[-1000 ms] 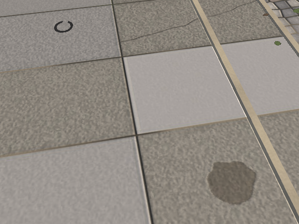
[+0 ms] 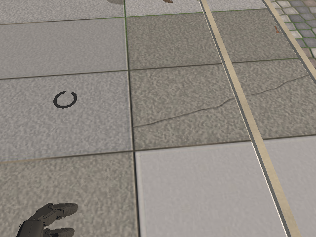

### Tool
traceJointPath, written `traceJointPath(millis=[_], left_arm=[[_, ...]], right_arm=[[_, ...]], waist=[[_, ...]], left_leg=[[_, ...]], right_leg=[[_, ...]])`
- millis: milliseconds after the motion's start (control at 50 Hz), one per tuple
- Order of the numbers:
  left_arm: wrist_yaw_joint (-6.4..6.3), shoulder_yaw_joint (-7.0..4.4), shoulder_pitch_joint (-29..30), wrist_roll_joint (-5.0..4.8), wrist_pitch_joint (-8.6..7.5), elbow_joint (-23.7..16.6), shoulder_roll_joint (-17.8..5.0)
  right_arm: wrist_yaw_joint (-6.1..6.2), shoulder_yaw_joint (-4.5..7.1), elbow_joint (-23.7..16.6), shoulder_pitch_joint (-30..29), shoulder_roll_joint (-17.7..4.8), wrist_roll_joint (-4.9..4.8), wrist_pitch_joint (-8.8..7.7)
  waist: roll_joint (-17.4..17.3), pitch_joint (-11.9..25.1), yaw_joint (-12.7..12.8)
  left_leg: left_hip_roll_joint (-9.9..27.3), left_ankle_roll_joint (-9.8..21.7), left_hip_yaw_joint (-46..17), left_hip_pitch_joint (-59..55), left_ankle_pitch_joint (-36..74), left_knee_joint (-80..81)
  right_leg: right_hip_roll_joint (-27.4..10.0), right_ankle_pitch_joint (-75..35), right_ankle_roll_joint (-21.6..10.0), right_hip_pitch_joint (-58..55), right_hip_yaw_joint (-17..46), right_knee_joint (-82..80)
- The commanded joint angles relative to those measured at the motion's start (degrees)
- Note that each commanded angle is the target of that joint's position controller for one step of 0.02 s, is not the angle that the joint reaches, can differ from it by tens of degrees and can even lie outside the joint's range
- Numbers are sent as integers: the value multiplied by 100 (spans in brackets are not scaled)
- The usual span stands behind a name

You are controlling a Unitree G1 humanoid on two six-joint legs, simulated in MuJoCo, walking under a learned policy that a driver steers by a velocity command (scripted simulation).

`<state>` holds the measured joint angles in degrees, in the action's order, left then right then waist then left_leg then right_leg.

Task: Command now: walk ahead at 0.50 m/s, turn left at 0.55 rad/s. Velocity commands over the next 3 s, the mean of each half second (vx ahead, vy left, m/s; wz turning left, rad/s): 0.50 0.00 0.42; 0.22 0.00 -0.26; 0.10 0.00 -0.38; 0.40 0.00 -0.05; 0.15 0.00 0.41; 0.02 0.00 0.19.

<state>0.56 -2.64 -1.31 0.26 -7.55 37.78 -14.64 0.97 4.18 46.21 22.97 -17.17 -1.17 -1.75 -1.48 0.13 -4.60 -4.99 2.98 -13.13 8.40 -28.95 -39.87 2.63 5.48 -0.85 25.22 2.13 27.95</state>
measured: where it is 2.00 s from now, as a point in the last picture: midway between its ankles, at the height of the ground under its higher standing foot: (141, 193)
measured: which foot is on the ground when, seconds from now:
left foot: up 0.00-0.44, down 0.46-0.96, up 0.98-1.00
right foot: down 0.00-0.48, up 0.50-0.92, down 0.94-1.00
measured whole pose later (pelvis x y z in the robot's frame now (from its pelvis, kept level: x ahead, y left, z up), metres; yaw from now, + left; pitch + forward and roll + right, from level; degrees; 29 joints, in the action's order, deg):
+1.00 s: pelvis +0.44 +0.08 +0.00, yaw +2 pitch +3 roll +2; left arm 1.8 -3.9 -8.5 0.5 -1.2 40.0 -16.7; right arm 1.8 4.0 44.4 8.4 -16.7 0.5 -0.5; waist 0.1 -2.8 -0.1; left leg 0.9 -1.5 6.3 16.3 -30.6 -49.3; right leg 0.3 9.8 -3.5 27.4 -0.7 33.9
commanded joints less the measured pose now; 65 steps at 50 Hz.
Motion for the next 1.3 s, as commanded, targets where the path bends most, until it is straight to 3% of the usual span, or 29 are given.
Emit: traceJointPath(millis=[20,40,60,80,120,280,340,400,440,460,480,500,520,540,580,620,700,780,900,940,960,980,1000,1020,1040,1060,1120,1200,1300], left_arm=[[-17,-394,-1785,-32,64,30,-1056],[-36,-307,-1568,-44,93,2,-758],[-24,-258,-1311,3,116,-3,-696],[-19,-228,-1145,20,132,47,-602],[-20,-223,-1054,44,99,123,-577],[-21,-329,-1331,-31,103,515,-977],[-11,-357,-1671,-135,177,714,-1151],[-15,-386,-1875,-219,286,912,-1290],[-52,-390,-1781,-250,356,976,-1406],[-80,-335,-1818,-228,372,996,-1307],[-102,-202,-1824,-59,336,843,-1039],[-24,29,-2467,4,214,694,-342],[23,-105,-2046,-153,106,789,-918],[39,-162,-1551,-315,79,612,-1090],[-39,-162,-1387,-158,145,669,-979],[-66,-167,-1777,-171,356,828,-808],[-131,-124,-1658,-86,564,750,-538],[13,-96,-1012,-70,549,466,-484],[227,-240,-769,-49,622,42,-702],[203,-384,-1402,-25,590,149,-929],[78,-567,-1791,5,585,121,-1548],[10,-618,-1760,81,608,-11,-1992],[42,-500,-1799,72,606,-112,-1549],[49,-449,-1413,34,586,-204,-1360],[20,-412,-1123,-74,611,-229,-1184],[-27,-365,-900,-124,668,-283,-1056],[-129,-391,-696,3,772,-410,-1119],[-244,-450,-736,-35,828,-467,-1226],[-199,-365,-729,28,916,-475,-1078]], right_arm=[[3,33,-575,386,-652,-144,-157],[-11,104,-656,-231,-866,-88,-117],[-14,107,-701,-466,-766,-34,-86],[-38,123,-778,-619,-689,11,-75],[-106,103,-847,-583,-459,-57,-19],[-248,-63,-1197,-1522,-101,13,-77],[-334,-110,-1395,-2115,-87,5,-139],[-387,-80,-1568,-2342,-226,0,-157],[-372,58,-1437,-1685,-484,47,-160],[-324,212,-1169,-838,-759,56,-145],[-224,364,-986,145,-1220,81,-95],[-209,393,-952,175,-1682,100,-92],[-232,259,-995,287,-1163,76,-120],[-235,174,-978,-89,-970,126,-155],[-255,69,-984,-822,-589,171,-213],[-269,40,-934,-1118,-413,220,-290],[-141,95,-719,-1420,-537,251,-370],[24,130,-581,-1362,-662,221,-231],[124,226,-424,-1368,-844,15,56],[171,213,-404,-1309,-747,-24,117],[162,168,-489,-1111,-637,140,86],[91,13,-675,-779,-214,353,53],[10,42,-610,-1081,-470,234,32],[-10,79,-689,-1385,-584,52,57],[39,90,-641,-1471,-563,77,103],[102,124,-637,-1555,-632,147,162],[134,116,-621,-1396,-482,145,230],[135,63,-576,-1406,-356,136,205],[36,72,-605,-1429,-406,104,156]], waist=[[1412,1318,790],[836,639,916],[449,301,788],[487,47,683],[769,-47,527],[419,-195,715],[417,-359,901],[566,-397,826],[711,66,319],[632,583,-95],[80,1342,-472],[-1370,2090,70],[-724,2257,-283],[-597,1290,-227],[-179,535,216],[-289,475,559],[-334,226,737],[-331,232,459],[-364,179,438],[-57,489,733],[939,883,803],[1935,1422,462],[1178,2068,828],[848,1549,751],[426,1122,626],[397,828,545],[829,705,345],[863,897,438],[1082,757,594]], left_leg=[[470,-120,229,3706,-359,-3237],[627,-160,381,3780,207,-3319],[806,-214,512,3553,607,-3208],[944,-243,530,3469,850,-2966],[1131,-270,653,3155,1074,-2749],[1081,-326,950,3031,2765,-620],[934,-217,1239,2824,2863,150],[793,7,1382,2710,2228,601],[453,252,1665,1520,2106,991],[293,411,1737,169,2426,1145],[1226,734,566,-1660,2880,859],[2655,1701,-2352,-3189,1891,1486],[2693,1665,-2815,-3127,1465,1927],[2566,1443,-1758,-2376,2477,1975],[2118,1175,-328,-882,4586,2033],[1980,1097,334,-33,5210,2338],[1887,1048,1294,456,5656,2674],[1782,872,1851,129,5293,2651],[2148,647,1829,-555,5014,1694],[1711,248,2112,-344,5136,398],[1159,-226,2348,546,3702,-1066],[122,-667,1980,2461,-1043,-2969],[206,-574,828,2687,-1133,-3493],[392,-489,772,2949,-719,-3527],[563,-483,799,3007,-323,-3193],[661,-513,806,2894,-14,-2816],[497,-619,933,2213,458,-1952],[442,-745,874,1883,830,-1013],[502,-653,1004,1373,896,-186]], right_leg=[[-2650,2106,-1321,-4233,4054,-998],[-2353,1854,-1069,-3530,3030,-1063],[-2090,1155,-963,-2853,2372,-1211],[-1897,685,-949,-2414,1927,-1353],[-1692,222,-925,-1921,1252,-1643],[-1543,-1013,-979,-1943,-240,-1950],[-1644,-989,-933,-2192,-387,-1913],[-1896,-1661,-843,-2764,-367,-1591],[-1796,-3412,-653,-2832,-620,-653],[-1563,-3725,-478,-2412,-878,365],[-1307,-2027,-228,-1081,-1018,2096],[-269,2584,91,1050,-626,4043],[-400,2897,37,1574,273,4692],[-604,2526,16,1939,189,4804],[-946,1877,110,1435,108,4172],[-997,1655,212,644,194,3899],[-878,705,398,536,176,2922],[-781,-459,334,374,-94,1629],[-594,448,-19,392,-359,845],[-236,-440,-330,-699,-503,-24],[-1017,-3189,-755,-1809,746,-160],[-2370,-4706,-2080,-3252,2849,-88],[-2346,-3583,-2219,-3300,3085,-400],[-2122,-2777,-1957,-2856,2556,-515],[-1839,-1925,-1625,-2362,2185,-632],[-1676,-1285,-1445,-1843,1995,-780],[-1244,-797,-1290,-1085,1705,-985],[-1165,-263,-1223,-1076,1749,-905],[-1186,490,-1133,-910,2035,-811]])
